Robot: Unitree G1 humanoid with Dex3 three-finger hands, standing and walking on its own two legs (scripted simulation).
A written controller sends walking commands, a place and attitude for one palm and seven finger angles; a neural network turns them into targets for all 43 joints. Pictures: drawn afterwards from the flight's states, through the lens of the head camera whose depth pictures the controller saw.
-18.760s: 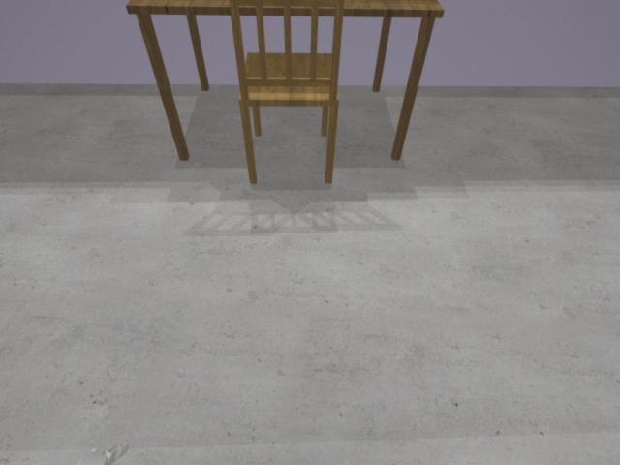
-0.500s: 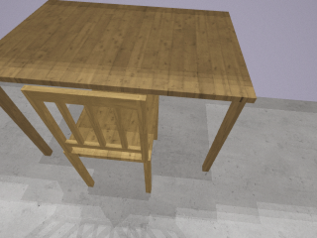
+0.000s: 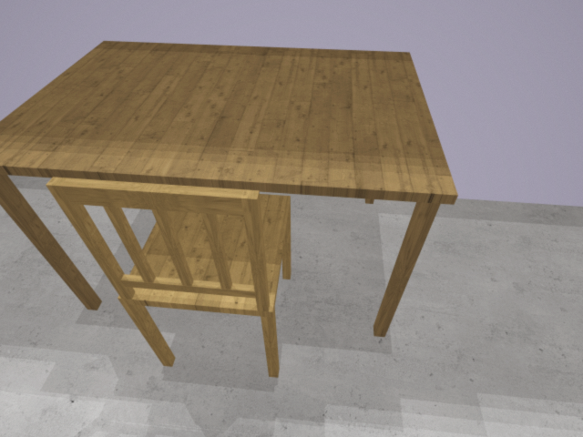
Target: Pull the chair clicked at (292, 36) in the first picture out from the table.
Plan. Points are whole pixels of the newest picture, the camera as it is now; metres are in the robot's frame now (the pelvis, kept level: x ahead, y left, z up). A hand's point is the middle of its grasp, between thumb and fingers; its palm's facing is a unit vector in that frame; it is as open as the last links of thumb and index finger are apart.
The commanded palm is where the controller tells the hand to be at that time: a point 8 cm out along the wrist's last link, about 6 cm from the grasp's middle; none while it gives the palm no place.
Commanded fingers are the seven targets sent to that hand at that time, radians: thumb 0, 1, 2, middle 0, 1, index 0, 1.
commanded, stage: look again from close up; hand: left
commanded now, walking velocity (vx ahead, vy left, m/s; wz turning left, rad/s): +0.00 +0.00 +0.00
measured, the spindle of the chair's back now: (175, 249) +0.50 +0.27 -0.11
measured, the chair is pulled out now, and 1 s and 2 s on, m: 0.00 0.00 0.00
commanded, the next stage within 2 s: none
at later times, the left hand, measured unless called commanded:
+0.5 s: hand out of the picture -0.03 +0.15 -0.18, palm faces +0.04 -0.99 -0.15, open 7.3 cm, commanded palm none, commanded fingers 0.00 0.90 0.90 -0.20 -0.30 -0.20 -0.30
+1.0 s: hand out of the picture -0.01 +0.17 -0.18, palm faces +0.04 -0.99 -0.15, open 7.3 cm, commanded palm none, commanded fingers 0.00 0.90 0.90 -0.20 -0.30 -0.20 -0.30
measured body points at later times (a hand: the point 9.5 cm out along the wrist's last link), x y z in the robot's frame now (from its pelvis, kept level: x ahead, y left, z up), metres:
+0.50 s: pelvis +0.01 +0.01 +0.00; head +0.00 +0.01 +0.45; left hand -0.03 +0.21 -0.16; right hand +0.00 -0.21 -0.16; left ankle +0.01 +0.11 -0.74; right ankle -0.01 -0.08 -0.74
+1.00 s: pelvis +0.01 +0.02 +0.00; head +0.01 +0.03 +0.45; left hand -0.01 +0.23 -0.16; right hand -0.01 -0.18 -0.16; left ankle +0.01 +0.11 -0.74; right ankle -0.01 -0.08 -0.74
